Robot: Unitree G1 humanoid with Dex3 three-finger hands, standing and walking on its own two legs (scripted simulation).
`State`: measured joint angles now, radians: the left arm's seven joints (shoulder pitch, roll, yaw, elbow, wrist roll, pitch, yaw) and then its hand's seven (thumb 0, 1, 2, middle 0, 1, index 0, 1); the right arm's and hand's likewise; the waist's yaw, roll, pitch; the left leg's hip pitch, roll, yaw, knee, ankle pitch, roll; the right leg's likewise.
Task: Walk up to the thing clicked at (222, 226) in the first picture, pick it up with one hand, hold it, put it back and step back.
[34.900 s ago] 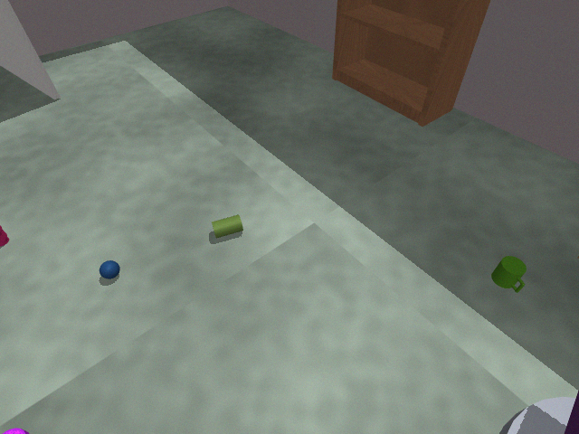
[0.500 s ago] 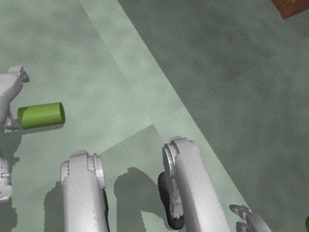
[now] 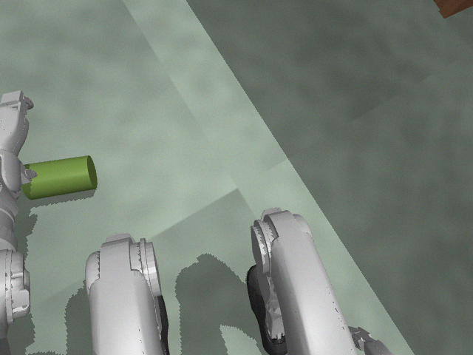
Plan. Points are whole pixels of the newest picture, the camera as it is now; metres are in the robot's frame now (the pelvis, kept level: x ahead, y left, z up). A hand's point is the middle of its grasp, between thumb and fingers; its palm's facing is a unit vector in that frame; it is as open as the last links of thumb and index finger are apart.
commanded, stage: home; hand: left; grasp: from above
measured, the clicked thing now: (61, 177) +0.47 +0.32 -0.31
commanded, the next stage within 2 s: none
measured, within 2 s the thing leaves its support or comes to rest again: neither
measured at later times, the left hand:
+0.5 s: hand out of the picture +0.29 +0.27 +0.08, palm faces -0.12 -0.80 -0.58, open 7.5 cm
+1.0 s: hand out of the picture +0.23 +0.22 +0.29, palm faces +0.21 -0.95 -0.21, open 7.4 cm
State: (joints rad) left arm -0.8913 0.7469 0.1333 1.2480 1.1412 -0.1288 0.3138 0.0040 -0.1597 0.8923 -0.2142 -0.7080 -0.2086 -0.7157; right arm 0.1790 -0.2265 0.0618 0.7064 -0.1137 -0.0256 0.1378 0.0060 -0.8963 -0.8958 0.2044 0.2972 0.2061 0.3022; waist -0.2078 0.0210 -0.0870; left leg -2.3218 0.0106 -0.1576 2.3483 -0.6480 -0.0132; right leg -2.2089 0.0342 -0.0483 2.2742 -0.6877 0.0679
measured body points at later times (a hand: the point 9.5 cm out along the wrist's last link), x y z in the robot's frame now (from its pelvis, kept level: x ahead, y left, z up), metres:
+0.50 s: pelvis +0.01 +0.00 +0.18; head +0.15 +0.05 +0.61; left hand +0.29 +0.31 +0.12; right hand +0.24 -0.23 +0.09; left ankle +0.08 +0.13 -0.31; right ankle +0.10 -0.14 -0.31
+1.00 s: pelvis +0.07 +0.01 +0.35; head +0.12 +0.03 +0.80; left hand +0.22 +0.27 +0.31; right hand +0.25 -0.21 +0.27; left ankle +0.08 +0.13 -0.31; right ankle +0.10 -0.14 -0.31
